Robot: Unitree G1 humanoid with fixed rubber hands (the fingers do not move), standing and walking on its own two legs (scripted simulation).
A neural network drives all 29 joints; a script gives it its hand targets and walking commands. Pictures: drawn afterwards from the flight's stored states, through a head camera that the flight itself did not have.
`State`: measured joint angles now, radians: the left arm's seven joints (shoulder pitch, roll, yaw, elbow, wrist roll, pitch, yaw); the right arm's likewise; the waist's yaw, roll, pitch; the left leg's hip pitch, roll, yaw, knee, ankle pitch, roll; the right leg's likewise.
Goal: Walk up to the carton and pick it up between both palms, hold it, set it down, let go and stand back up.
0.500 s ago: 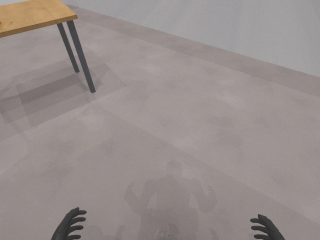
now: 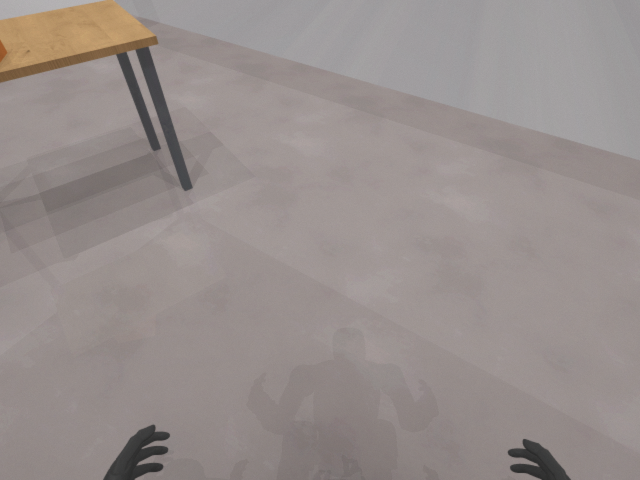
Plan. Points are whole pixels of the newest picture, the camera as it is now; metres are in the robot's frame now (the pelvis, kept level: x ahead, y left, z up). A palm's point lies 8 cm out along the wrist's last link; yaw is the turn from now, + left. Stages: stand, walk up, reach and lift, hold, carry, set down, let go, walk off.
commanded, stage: stand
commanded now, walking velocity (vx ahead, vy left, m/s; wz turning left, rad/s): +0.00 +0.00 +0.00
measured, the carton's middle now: out of the picture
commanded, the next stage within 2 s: walk up in 1.08 s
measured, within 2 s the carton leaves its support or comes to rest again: neither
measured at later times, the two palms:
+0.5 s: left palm out of the picture +0.13 +0.26 -0.08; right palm out of the picture +0.11 -0.29 -0.09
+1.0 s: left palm out of the picture +0.10 +0.26 -0.09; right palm out of the picture +0.08 -0.30 -0.10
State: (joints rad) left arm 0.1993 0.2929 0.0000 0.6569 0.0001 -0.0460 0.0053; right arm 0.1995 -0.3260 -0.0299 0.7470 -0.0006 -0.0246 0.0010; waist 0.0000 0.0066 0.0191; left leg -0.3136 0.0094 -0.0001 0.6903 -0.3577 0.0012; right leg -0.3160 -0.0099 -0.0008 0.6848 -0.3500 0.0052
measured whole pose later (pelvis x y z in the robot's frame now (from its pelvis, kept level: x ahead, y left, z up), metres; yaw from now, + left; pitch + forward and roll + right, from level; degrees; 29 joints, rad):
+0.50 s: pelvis +0.00 +0.00 +0.00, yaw +0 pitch -2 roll +0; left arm 0.20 0.30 0.00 0.71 0.00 -0.04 0.01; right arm 0.20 -0.33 -0.03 0.80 0.00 -0.03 0.00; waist 0.00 0.00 0.03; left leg -0.31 0.01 0.00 0.68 -0.35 0.00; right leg -0.32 -0.01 0.00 0.68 -0.34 0.00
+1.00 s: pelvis -0.02 -0.01 +0.00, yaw +0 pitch -2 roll +1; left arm 0.20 0.31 0.00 0.78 0.00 -0.04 0.01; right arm 0.20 -0.33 -0.03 0.87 0.00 -0.03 0.00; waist 0.00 -0.01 0.02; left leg -0.29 0.01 0.00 0.62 -0.30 -0.01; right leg -0.32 -0.01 0.00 0.66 -0.31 -0.01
